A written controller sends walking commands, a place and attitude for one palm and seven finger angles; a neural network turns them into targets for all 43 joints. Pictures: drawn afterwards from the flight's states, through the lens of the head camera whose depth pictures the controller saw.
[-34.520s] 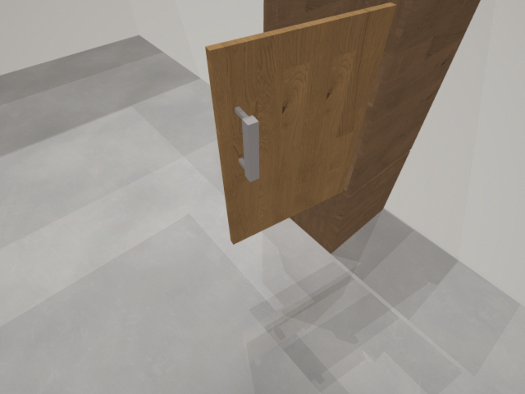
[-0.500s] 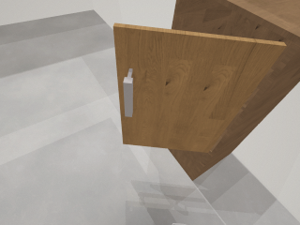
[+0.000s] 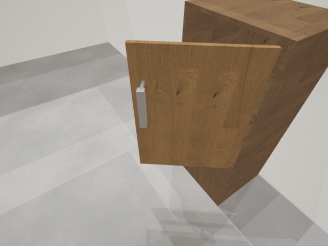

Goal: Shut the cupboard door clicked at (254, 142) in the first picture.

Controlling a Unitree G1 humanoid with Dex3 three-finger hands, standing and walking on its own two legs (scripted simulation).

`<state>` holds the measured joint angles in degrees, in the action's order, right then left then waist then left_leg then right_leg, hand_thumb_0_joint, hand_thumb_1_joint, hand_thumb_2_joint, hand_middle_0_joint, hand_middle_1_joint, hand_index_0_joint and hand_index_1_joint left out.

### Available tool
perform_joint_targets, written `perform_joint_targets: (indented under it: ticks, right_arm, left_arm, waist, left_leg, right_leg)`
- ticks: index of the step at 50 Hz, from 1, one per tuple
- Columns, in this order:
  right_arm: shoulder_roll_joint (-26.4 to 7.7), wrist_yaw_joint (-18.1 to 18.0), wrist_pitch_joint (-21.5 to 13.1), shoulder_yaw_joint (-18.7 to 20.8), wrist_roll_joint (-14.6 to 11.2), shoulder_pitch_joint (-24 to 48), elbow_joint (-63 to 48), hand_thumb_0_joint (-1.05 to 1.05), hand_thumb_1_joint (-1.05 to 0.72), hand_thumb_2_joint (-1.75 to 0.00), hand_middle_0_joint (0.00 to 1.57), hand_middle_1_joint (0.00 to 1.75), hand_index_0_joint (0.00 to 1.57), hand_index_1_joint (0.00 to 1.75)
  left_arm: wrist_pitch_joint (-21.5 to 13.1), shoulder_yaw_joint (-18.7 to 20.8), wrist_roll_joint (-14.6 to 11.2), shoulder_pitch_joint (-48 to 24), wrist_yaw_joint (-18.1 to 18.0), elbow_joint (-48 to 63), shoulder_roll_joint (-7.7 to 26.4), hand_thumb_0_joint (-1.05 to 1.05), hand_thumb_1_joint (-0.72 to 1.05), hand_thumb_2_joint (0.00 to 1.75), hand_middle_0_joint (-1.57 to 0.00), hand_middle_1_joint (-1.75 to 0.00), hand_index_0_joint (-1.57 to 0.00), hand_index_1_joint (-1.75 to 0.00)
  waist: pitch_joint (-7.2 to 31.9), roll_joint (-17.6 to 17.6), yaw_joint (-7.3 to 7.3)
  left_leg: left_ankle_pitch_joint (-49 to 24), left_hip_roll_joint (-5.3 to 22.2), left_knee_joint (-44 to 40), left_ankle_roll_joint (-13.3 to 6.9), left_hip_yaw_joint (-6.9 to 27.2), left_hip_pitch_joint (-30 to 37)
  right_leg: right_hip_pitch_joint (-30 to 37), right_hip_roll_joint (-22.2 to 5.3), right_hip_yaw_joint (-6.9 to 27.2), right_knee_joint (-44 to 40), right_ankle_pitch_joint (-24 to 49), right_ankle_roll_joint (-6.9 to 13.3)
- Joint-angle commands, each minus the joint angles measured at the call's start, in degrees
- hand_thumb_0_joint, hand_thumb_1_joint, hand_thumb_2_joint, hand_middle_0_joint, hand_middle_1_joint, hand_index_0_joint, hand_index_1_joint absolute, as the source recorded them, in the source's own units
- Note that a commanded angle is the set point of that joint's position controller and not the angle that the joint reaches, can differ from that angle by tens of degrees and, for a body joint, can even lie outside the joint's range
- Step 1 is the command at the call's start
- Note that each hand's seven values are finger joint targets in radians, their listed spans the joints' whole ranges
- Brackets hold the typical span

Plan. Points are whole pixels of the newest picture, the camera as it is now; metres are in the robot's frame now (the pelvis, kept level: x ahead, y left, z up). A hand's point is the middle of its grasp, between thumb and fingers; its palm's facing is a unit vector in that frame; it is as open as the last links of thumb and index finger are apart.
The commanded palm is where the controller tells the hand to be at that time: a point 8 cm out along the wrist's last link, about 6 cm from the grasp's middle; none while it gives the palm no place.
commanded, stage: come to a stop and stand still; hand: left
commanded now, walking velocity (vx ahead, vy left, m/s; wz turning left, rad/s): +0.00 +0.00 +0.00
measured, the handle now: (143, 104) +0.54 +0.10 +0.06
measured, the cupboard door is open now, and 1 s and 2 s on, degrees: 53 53 53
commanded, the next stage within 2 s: none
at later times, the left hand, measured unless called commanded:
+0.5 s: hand out of the picture -0.05 +0.19 -0.18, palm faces +0.03 -0.98 -0.18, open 7.4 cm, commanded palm none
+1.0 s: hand out of the picture -0.12 +0.21 -0.21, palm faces +0.07 -0.99 -0.14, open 7.4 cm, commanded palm none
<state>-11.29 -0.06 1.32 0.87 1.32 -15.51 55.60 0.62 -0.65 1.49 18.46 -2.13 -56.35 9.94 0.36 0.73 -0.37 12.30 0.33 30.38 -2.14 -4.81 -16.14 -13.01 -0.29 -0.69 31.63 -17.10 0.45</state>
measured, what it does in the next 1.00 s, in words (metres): walks backwards: left foot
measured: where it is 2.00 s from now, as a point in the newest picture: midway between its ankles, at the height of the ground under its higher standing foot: outside the picture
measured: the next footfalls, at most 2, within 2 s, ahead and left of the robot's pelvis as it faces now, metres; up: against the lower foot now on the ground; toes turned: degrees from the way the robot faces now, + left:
left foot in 0.98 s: +0.03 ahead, +0.11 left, +0.00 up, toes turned +1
right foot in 1.28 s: -0.17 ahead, -0.03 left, +0.00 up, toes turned -6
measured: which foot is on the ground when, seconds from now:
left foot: down 0.00-0.88, up 0.90-0.96, down 0.98-1.00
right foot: down 0.00-0.98, up 1.00-1.00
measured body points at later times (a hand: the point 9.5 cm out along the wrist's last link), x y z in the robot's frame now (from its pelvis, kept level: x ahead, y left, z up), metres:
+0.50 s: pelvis -0.04 +0.01 +0.00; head -0.06 +0.03 +0.45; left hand -0.05 +0.24 -0.16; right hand -0.04 -0.22 -0.15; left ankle +0.06 +0.09 -0.73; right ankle +0.02 -0.12 -0.73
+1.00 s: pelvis -0.10 +0.04 -0.02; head -0.13 +0.08 +0.43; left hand -0.12 +0.26 -0.20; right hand -0.09 -0.20 -0.15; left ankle -0.01 +0.11 -0.74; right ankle +0.01 -0.12 -0.72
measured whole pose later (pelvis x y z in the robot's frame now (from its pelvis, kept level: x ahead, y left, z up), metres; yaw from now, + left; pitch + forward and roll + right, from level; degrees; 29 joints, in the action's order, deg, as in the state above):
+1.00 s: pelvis -0.10 +0.04 -0.02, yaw +1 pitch -5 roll -3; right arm -8.7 -0.9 0.3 2.9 1.1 -19.3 58.9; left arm 3.8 2.9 1.7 20.8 -2.4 -61.4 9.0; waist -0.2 -2.2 -1.2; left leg 17.3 -1.3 39.2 -1.9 -1.3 -21.0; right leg -22.8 -1.3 -0.4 38.3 -17.9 -0.5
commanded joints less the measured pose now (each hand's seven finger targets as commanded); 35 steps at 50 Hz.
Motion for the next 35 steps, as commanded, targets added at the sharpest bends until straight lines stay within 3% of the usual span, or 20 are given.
perform_joint_targets:
  ticks: [1, 14, 24, 32, 35]
  right_arm:
    - [-6.4, -0.3, -1.4, 1.6, 0.2, -1.8, -3.3, 0.0, -0.9, -0.9, 0.2, 0.3, 0.2, 0.3]
    - [-7.3, -0.7, -2.4, 1.2, -0.2, -4.2, 1.1, 0.0, -0.9, -0.9, 0.2, 0.3, 0.2, 0.3]
    - [-5.9, -0.8, -2.2, 1.3, -0.5, -4.0, 3.0, 0.0, -0.9, -0.9, 0.2, 0.3, 0.2, 0.3]
    - [-5.5, -0.8, -1.5, 1.6, -0.4, -2.7, 3.4, 0.0, -0.9, -0.9, 0.2, 0.3, 0.2, 0.3]
    - [-5.4, -0.9, -1.3, 1.9, -0.4, -1.7, 3.1, 0.0, -0.9, -0.9, 0.2, 0.3, 0.2, 0.3]
  left_arm:
    - [-1.1, 2.0, -0.1, 2.6, -0.2, 3.4, 8.1, 0.0, 0.9, 0.9, -0.2, -0.3, -0.2, -0.3]
    - [-1.3, 1.8, -0.3, 4.4, 0.3, 0.3, 7.4, 0.0, 0.9, 0.9, -0.2, -0.3, -0.2, -0.3]
    - [-1.7, 1.3, -0.2, 5.3, 0.4, -2.2, 6.2, 0.0, 0.9, 0.9, -0.2, -0.3, -0.2, -0.3]
    - [-1.0, 1.4, 0.0, 7.2, 0.6, -3.3, 4.6, 0.0, 0.9, 0.9, -0.2, -0.3, -0.2, -0.3]
    - [-0.7, 1.7, 0.2, 9.2, 0.7, -3.8, 3.9, 0.0, 0.9, 0.9, -0.2, -0.3, -0.2, -0.3]
  waist:
    - [-5.7, -1.5, 0.06]
    - [-5.2, 1.5, 0.92]
    - [-4.9, -0.7, 0.35]
    - [-6.6, 0.2, 0.58]
    - [-5.0, -0.5, 1.19]
  left_leg:
    - [15.5, 4.3, -9.9, -0.4, 8.5, -3.2]
    - [19.0, 6.4, -15.4, -0.9, 12.4, -6.2]
    - [15.2, 5.6, -13.9, -0.4, 11.1, -2.5]
    - [20.3, 5.2, -15.1, 0.0, 11.6, -4.5]
    - [20.6, 4.7, -14.9, 0.1, 10.9, -4.9]
  right_leg:
    - [-8.4, -3.9, 7.1, -10.6, -14.3, 2.4]
    - [-3.5, -3.0, 5.0, -8.9, -8.5, 2.2]
    - [-5.8, -4.0, 6.5, -11.5, -8.6, 2.0]
    - [-7.5, -2.9, 5.5, -10.4, -11.5, 1.3]
    - [-6.0, -2.3, 4.7, -9.3, -10.5, 1.2]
